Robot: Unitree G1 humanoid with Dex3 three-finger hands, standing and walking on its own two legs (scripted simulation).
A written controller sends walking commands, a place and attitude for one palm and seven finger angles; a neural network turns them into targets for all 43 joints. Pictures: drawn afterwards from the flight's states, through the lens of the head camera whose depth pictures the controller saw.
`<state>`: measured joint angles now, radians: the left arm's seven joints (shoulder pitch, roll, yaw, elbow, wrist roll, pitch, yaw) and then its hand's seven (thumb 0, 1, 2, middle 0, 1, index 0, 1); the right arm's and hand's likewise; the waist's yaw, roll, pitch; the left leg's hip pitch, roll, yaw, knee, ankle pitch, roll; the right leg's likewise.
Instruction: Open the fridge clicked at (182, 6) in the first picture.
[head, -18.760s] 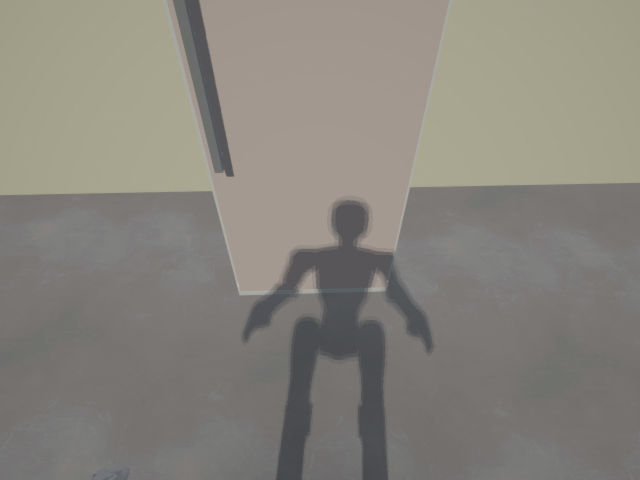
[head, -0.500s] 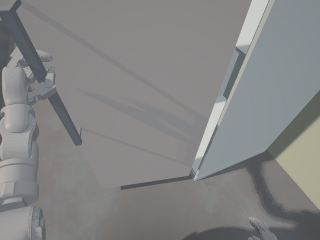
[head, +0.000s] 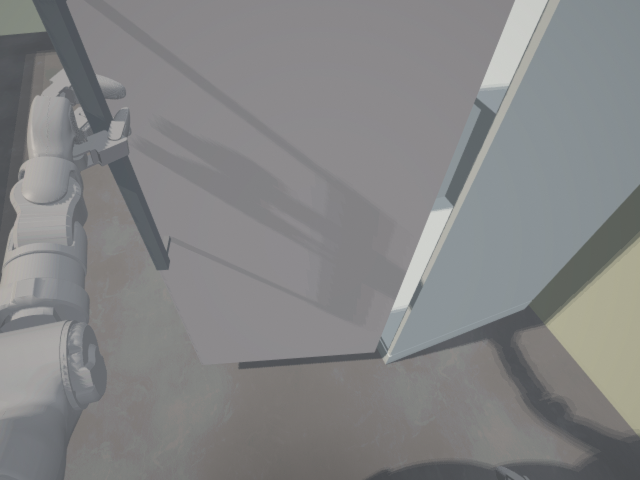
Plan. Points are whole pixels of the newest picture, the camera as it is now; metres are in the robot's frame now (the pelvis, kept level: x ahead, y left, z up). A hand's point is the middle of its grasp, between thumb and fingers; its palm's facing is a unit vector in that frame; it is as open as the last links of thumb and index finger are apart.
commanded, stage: loosen the grip on the handle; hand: left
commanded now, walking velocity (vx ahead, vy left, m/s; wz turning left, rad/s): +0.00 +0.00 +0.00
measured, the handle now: (127, 161) +0.50 +0.27 +0.12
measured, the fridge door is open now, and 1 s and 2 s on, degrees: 73 73 73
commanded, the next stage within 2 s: slip the hand off the handle in 0.48 s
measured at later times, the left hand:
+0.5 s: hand (103, 153) +0.45 +0.27 +0.17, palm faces +0.33 -0.92 -0.23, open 14.2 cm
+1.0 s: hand (51, 161) +0.43 +0.32 +0.17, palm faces +0.35 -0.91 -0.24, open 14.7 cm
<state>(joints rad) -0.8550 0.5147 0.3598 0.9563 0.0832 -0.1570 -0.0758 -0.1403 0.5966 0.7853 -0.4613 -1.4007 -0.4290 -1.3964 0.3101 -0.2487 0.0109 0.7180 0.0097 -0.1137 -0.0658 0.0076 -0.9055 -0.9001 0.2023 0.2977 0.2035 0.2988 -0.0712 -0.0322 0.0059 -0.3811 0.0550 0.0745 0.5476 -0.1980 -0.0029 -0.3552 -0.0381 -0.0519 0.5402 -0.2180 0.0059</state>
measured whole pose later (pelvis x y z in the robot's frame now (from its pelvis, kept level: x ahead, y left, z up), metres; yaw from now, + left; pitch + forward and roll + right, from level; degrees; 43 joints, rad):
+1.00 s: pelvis +0.05 -0.01 -0.01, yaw +1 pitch +7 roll -1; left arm -0.53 0.58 0.49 0.65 -0.06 -0.17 -0.21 -0.01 -0.55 0.20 -0.26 -1.15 -0.25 -1.15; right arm 0.31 -0.28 0.01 0.67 0.03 -0.06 -0.10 0.01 -0.91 -0.90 0.20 0.30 0.20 0.30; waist -0.01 0.01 -0.06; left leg -0.45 0.07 0.04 0.65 -0.32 -0.02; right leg -0.41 -0.03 -0.08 0.63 -0.34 0.00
